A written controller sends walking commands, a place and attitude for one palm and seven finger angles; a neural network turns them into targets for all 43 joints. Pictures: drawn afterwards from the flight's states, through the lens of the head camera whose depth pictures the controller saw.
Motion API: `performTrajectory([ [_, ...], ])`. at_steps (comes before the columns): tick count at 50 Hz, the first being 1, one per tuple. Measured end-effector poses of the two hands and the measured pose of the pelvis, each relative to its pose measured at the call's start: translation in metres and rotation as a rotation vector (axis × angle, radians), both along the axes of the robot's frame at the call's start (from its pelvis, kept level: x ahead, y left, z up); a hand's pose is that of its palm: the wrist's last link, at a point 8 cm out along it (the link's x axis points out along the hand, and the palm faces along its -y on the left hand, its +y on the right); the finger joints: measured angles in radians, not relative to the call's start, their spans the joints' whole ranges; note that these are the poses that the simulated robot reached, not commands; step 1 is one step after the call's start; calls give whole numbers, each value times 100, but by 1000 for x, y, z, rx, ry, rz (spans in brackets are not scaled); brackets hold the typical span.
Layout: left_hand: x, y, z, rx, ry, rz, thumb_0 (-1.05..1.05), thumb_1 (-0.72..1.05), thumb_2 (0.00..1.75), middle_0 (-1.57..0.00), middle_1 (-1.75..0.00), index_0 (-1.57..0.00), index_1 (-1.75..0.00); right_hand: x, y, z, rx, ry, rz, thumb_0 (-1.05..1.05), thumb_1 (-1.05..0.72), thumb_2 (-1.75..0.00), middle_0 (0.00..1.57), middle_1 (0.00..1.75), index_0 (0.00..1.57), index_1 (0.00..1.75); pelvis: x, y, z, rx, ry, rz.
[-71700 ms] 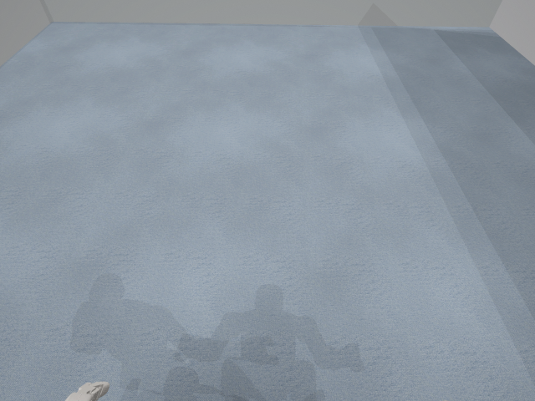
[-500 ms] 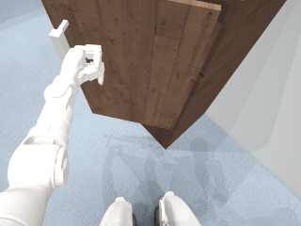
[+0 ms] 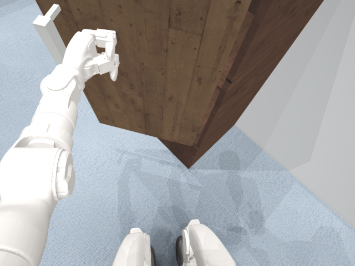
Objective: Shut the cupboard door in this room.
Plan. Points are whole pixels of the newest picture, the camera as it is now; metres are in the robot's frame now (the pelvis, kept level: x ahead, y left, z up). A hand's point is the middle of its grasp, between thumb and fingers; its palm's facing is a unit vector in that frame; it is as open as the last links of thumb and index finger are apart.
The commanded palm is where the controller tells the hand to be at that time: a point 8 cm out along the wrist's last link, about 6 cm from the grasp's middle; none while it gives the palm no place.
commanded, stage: push the door shut along its arc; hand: left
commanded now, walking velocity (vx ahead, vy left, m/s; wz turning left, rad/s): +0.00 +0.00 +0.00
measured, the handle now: (65, 47) +0.58 +0.19 +0.08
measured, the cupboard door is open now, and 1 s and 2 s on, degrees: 32 19 19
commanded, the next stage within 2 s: pull the fist back off the door in 0.24 s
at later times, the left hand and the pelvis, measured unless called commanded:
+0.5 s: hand (129, 43) +0.57 +0.05 +0.09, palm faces -0.04 -1.00 +0.09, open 3.2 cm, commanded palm +0.55 +0.08 +0.08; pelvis +0.00 -0.01 -0.02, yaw -1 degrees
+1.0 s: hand (130, 70) +0.51 +0.05 +0.08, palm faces +0.02 -1.00 -0.02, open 3.1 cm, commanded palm +0.47 +0.10 +0.08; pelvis +0.02 -0.02 +0.02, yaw -1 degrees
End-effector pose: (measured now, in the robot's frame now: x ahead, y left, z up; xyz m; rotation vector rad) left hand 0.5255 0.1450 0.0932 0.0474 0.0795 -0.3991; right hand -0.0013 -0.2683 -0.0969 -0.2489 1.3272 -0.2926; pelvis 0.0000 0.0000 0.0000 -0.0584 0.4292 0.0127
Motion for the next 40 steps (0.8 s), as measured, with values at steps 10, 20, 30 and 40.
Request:
performTrajectory([
  [10, 15, -14, 3, -3, 6, -35, 5, 101, 101, -130, -150, -130, -150, -1, -13, -7, -36, -11, 13, 0, -91, -90, 20, 30, 20, 30, -5, -6, -10, -4, 28, 1],
  [20, 30, -26, 2, -47, 22, 26, 5, 102, 102, -130, -150, -131, -150, -19, -8, -14, -21, 16, 0, 0, -91, -90, 20, 30, 20, 30, -7, -8, -18, -8, 61, -4],
  [30, 23, -53, -8, -8, -90, 445, 2, 93, 95, -130, -150, -131, -150, -41, 19, -16, 149, 83, -8, 0, -91, -90, 20, 30, 20, 30, -1, -11, -11, 18, 68, -26],
  [40, 3, -50, -2, -16, -63, 429, 2, 92, 91, -130, -150, -130, -150, -46, 17, 3, 172, 91, -70, 0, -91, -90, 20, 30, 20, 30, 11, -17, 13, 41, 5, -48],
])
